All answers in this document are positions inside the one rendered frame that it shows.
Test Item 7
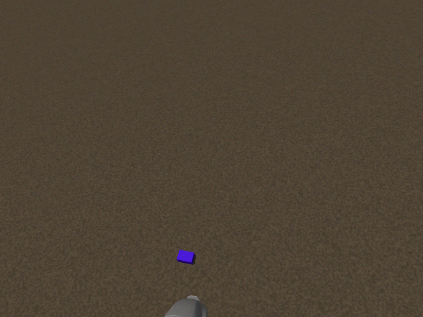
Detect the small box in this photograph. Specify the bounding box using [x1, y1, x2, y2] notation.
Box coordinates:
[177, 250, 195, 264]

